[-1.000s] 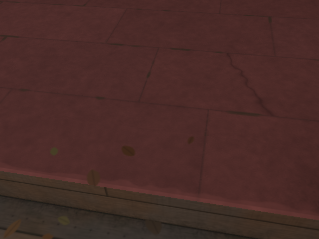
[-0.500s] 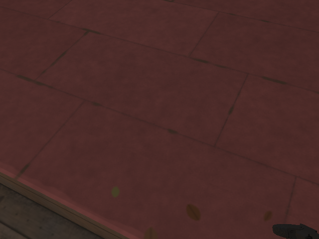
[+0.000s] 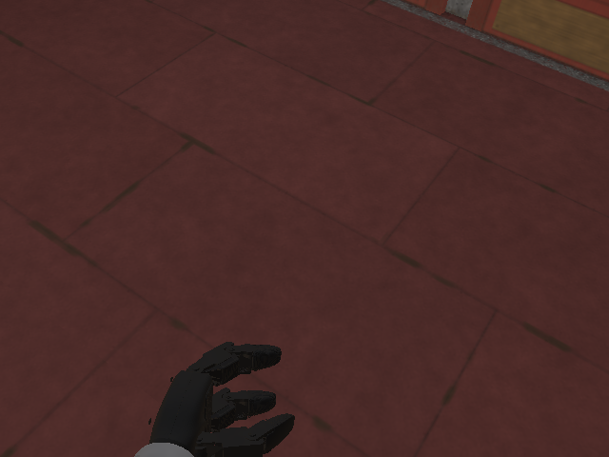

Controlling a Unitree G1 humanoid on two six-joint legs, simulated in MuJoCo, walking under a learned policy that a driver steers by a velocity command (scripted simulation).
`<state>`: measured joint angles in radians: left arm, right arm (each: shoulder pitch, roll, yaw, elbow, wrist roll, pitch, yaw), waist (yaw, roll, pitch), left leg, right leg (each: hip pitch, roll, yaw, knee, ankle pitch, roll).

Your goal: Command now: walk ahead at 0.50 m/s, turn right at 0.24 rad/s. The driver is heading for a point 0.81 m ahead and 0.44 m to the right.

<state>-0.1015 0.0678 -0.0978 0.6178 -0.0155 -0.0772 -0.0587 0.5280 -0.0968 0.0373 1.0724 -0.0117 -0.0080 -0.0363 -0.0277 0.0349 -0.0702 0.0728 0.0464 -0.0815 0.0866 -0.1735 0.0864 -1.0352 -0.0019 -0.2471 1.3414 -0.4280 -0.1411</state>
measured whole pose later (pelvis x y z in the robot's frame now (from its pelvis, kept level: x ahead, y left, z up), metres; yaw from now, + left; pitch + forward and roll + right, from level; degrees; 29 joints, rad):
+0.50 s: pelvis +0.31 -0.04 +0.14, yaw -19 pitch +4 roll +0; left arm 0.52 0.17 0.02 0.85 -0.02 -0.04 0.02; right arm -0.09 -0.18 0.03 0.61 0.02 -0.13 0.01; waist 0.11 0.02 -0.04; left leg -0.48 -0.04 -0.03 0.43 -0.02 0.04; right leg -0.03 0.15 0.22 0.44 -0.43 -0.12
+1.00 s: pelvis +0.53 -0.19 +0.14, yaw -36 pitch +4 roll +2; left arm 0.05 0.23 0.03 0.59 -0.02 -0.03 -0.05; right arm 0.37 -0.28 -0.07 0.83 0.02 -0.07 -0.01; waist -0.10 -0.03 -0.02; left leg 0.03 0.06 0.21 0.38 -0.44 -0.06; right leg -0.61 -0.07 -0.03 0.65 -0.14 -0.08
